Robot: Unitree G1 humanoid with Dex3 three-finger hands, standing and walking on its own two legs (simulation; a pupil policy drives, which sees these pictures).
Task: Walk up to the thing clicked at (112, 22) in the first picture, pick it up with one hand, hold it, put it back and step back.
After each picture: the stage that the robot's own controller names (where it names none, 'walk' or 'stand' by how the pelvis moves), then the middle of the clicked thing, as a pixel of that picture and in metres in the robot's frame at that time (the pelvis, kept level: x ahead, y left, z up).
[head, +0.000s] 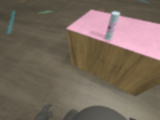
stand; (111, 27) +0.81 -0.14 +0.10
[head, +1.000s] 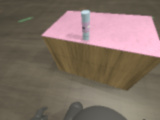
walk; (85, 27) +0.72 +0.11 +0.12
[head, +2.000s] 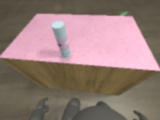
stand; (62, 42) +0.44 +0.22 +0.14
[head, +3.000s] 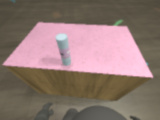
stand; (64, 51) +0.43 +0.21 +0.10
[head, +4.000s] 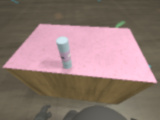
stand; (65, 55) +0.40 +0.20 +0.10
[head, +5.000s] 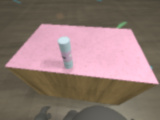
stand; (66, 54) +0.41 +0.20 +0.10
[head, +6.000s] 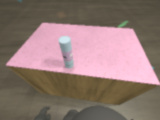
stand; (67, 54) +0.41 +0.19 +0.10
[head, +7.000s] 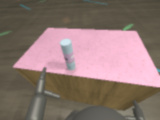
rise first; (68, 56) +0.40 +0.20 +0.10
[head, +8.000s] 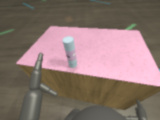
go down; (70, 54) +0.42 +0.20 +0.10
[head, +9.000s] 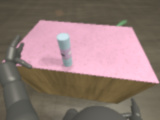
go down; (65, 52) +0.42 +0.19 +0.11
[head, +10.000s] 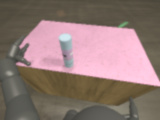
go down; (67, 53) +0.41 +0.18 +0.11
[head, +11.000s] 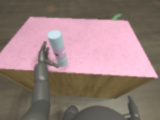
close in; (59, 51) +0.40 +0.20 +0.13
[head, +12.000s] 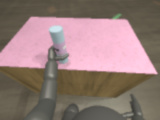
close; (60, 47) +0.43 +0.20 +0.14
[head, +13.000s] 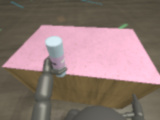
lift; (58, 60) +0.30 +0.20 +0.19
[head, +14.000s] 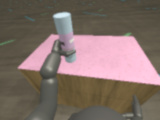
lift; (67, 41) +0.33 +0.16 +0.31
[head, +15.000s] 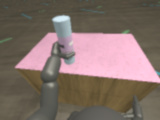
hold; (66, 44) +0.33 +0.16 +0.29
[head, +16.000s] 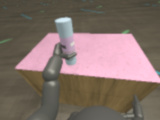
hold; (67, 44) +0.34 +0.15 +0.27
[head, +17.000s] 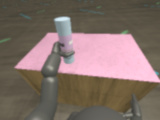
crouch; (66, 43) +0.36 +0.17 +0.27
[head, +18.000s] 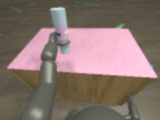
lower; (62, 33) +0.44 +0.19 +0.27
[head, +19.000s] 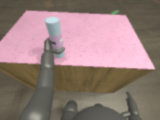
lower; (56, 40) +0.46 +0.22 +0.15
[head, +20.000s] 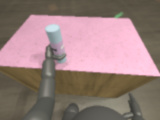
lower; (57, 46) +0.42 +0.22 +0.15
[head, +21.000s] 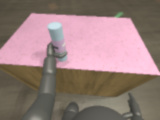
lower; (59, 44) +0.43 +0.21 +0.15
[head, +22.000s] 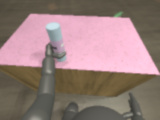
lower; (58, 45) +0.43 +0.22 +0.15
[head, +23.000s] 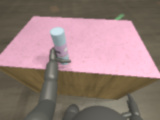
open; (61, 49) +0.41 +0.20 +0.14
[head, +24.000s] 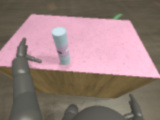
sink last; (62, 49) +0.41 +0.19 +0.14
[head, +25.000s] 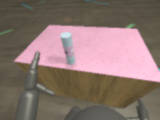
stand; (69, 50) +0.44 +0.21 +0.12
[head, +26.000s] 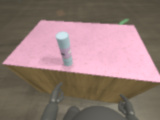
stand; (65, 51) +0.41 +0.20 +0.12
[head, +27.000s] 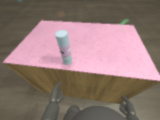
stand; (65, 49) +0.42 +0.21 +0.13
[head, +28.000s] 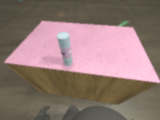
stand; (66, 51) +0.42 +0.20 +0.12
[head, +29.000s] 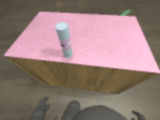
walk; (65, 42) +0.46 +0.20 +0.11
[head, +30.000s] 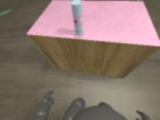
walk; (77, 20) +0.69 +0.16 +0.12
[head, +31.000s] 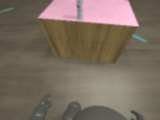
walk; (79, 6) +1.03 +0.19 +0.12
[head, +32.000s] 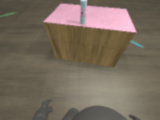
stand; (83, 12) +1.07 +0.17 +0.10
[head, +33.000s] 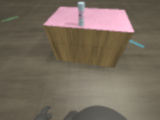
stand; (81, 15) +1.07 +0.18 +0.09
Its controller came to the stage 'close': yes
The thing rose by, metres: 0.19
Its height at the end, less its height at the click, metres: +0.00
